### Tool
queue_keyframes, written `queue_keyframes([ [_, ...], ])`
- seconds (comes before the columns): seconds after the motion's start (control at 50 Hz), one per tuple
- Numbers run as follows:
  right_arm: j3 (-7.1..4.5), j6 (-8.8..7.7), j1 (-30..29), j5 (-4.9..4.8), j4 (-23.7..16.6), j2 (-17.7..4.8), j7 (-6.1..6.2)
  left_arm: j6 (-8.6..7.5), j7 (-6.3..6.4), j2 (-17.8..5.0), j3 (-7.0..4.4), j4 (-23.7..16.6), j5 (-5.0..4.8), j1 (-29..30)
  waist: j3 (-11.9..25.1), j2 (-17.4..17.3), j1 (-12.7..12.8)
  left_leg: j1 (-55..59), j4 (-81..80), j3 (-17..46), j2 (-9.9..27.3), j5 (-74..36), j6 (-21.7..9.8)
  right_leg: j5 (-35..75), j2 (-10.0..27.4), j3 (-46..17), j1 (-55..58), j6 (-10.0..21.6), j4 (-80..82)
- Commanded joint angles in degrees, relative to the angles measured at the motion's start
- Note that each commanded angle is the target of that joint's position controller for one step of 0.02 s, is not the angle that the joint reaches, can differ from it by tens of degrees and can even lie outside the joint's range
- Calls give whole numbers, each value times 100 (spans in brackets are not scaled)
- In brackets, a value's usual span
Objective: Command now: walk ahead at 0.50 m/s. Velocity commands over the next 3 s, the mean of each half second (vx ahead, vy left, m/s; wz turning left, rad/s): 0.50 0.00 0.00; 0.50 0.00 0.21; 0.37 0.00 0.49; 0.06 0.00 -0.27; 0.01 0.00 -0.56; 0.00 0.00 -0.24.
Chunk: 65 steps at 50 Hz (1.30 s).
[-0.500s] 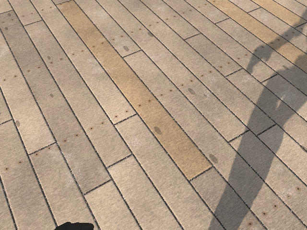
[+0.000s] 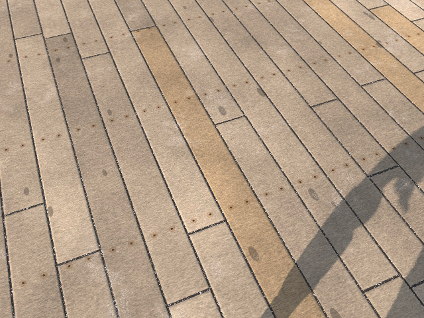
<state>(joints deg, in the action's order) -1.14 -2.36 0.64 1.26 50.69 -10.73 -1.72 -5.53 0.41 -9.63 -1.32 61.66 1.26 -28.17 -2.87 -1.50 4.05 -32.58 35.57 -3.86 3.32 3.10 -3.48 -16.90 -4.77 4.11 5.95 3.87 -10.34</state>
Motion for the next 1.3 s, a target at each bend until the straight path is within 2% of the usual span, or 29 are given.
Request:
queue_keyframes([
  [0.02,-132,-144,-156,-6,-361,-484,42,-11,78,-892,-168,-68,39,-194,-287,545,-329,221,-387,-92,-210,531,-242,4193,1814,-639,66,667,-476],
  [0.06,-257,-232,1250,28,118,-640,128,21,68,-945,-181,-72,15,-15,424,402,-915,1995,-905,-268,-573,489,-480,5096,1539,-360,-230,483,-2082],
  [0.08,-381,-288,2291,152,392,-989,195,9,49,-833,-133,-197,-33,31,1065,127,-1268,3531,-928,533,160,725,-751,3815,1304,-209,-1288,368,-3511],
  [0.1,-541,-279,2911,258,443,-1606,213,10,-16,-275,-22,-348,-269,-520,1871,-1098,-1139,5194,-1368,3282,1922,1363,-1511,421,320,216,-3347,59,-5850],
  [0.12,-520,-189,2556,26,430,-1435,150,22,-10,-730,-163,-278,-117,-368,1804,-645,-1033,4896,-2009,4257,2019,1417,-1597,-1183,168,-555,-4003,147,-6521],
  [0.14,-440,-175,1894,-66,346,-1153,131,33,-20,-789,-210,-441,-66,171,870,-329,-752,4070,-2083,3281,1788,1590,-1397,-667,538,-679,-4305,193,-6539],
  [0.16,-349,-215,1511,-70,283,-792,101,8,-48,-704,-192,-518,-44,498,402,-53,-634,3290,-2323,2649,1543,1180,-1228,-235,739,-669,-4174,185,-6224],
  [0.2,-235,-289,1368,-73,390,-425,130,126,-92,-506,-188,-495,71,508,72,-145,-296,2423,-2593,1754,1033,493,-853,75,988,-624,-3643,94,-5639],
  [0.26,-226,-401,1825,-79,616,-511,162,285,-174,-384,-191,-527,107,581,71,-155,-174,2270,-2731,1251,843,-293,-848,324,1015,-466,-3582,-48,-5346],
  [0.32,-228,-405,2158,-77,719,-623,170,353,-197,-460,-199,-792,89,1346,-163,-146,-278,2411,-2945,1040,757,-326,-843,905,1139,-344,-4193,-184,-4787],
  [0.54,-176,-348,3150,14,1063,-636,273,255,-194,-467,-108,-1461,-3,3209,-426,-226,-738,3876,-2564,697,935,-1796,-823,1342,813,7,-4395,-40,-2473],
  [0.6,-213,-333,2912,41,1072,-751,312,170,-146,-566,-171,-1376,-10,2733,-197,-286,-419,3991,-1783,520,972,-3430,-678,719,489,158,-3439,241,-2079],
  [0.64,-212,-309,2723,-8,1039,-772,289,70,-49,-807,-321,-817,60,1055,669,-89,267,3368,104,226,642,-3658,-478,966,327,150,-1303,530,-1582],
  [0.66,-114,-325,2801,-152,826,-458,239,22,23,-1331,-467,-652,227,88,1415,547,488,1780,1917,34,252,-1674,-306,420,1706,-1466,458,932,-1476],
  [0.68,-82,-300,3375,-282,822,-125,218,68,-32,-1692,-558,-653,208,-24,1983,1504,227,143,3767,23,-772,2788,-168,381,3109,-3981,1376,1598,-770],
  [0.7,-237,-250,2848,-128,820,-661,247,128,-67,-1369,-496,-725,9,515,1389,513,93,-232,4059,744,-401,2376,-276,-87,2785,-3686,691,1349,-561],
  [0.72,-241,-269,2428,-107,672,-590,217,111,-81,-1017,-391,-828,-30,1123,610,382,-116,-268,3828,748,-173,1811,-285,-11,2608,-2806,-231,1127,-324],
  [0.74,-231,-259,2269,-95,660,-462,201,65,-96,-727,-314,-853,-8,1408,262,255,-262,-76,3516,727,22,1465,-282,323,2342,-2193,-841,884,-81],
  [0.78,-239,-105,2402,39,715,-291,129,-8,-35,-421,-214,-720,-27,1385,54,483,-515,350,3171,692,168,1234,-187,860,1964,-1316,-1472,553,144],
  [0.88,-267,110,1706,44,402,-209,17,-156,23,-654,-242,-533,-39,799,-126,454,-561,-330,2823,531,261,517,-69,1834,1852,-376,-1377,435,321],
  [0.98,-199,91,640,2,-15,-165,-61,-155,69,-621,-193,-457,-33,458,-327,481,-386,-565,1373,181,182,-335,-1,2565,1681,330,-1095,293,297],
  [1.08,-143,77,-109,38,-371,-181,-101,-84,165,-770,-217,-285,-14,-20,-413,496,-194,-417,293,-336,-16,-135,-228,3528,1931,734,-228,294,-11],
  [1.14,-213,85,170,60,-360,-325,-78,-1,221,-953,-266,-297,12,91,-151,690,-429,237,100,-612,-417,631,-556,5627,2036,1024,154,258,-884],
  [1.18,-328,71,995,78,-140,-522,-43,95,219,-1130,-326,-370,32,225,334,783,-775,1159,-97,-698,-799,1160,-836,6339,2065,1106,141,279,-2310],
  [1.2,-430,25,1746,118,85,-697,-6,136,181,-1189,-345,-450,9,320,723,607,-1123,2211,-611,-539,-908,1026,-1018,5667,1996,1177,-364,176,-3554],
  [1.22,-604,-9,2397,203,199,-1212,69,129,150,-1066,-319,-649,-37,407,1225,26,-1415,3497,-937,869,125,1176,-1378,3500,1753,1184,-1636,-38,-5432],
  [1.24,-721,55,1968,86,-11,-1716,99,87,44,-633,-281,-1106,-139,396,1581,-1355,-911,4886,-1569,4117,1722,-209,-2342,-1495,260,669,-4124,-440,-7631],
  [1.26,-695,109,2029,-62,-30,-1683,123,32,38,-1005,-319,-1251,-85,1012,1393,-81,-1031,4571,-1692,3697,1689,-1554,-2275,-1119,559,-427,-4563,-397,-7627],
  [1.3,-553,58,1465,-98,-40,-1159,181,-19,78,-819,-273,-1242,-148,1021,423,479,-551,3249,-1681,2304,1306,-3234,-1796,-486,954,-489,-4279,-409,-6764],
])
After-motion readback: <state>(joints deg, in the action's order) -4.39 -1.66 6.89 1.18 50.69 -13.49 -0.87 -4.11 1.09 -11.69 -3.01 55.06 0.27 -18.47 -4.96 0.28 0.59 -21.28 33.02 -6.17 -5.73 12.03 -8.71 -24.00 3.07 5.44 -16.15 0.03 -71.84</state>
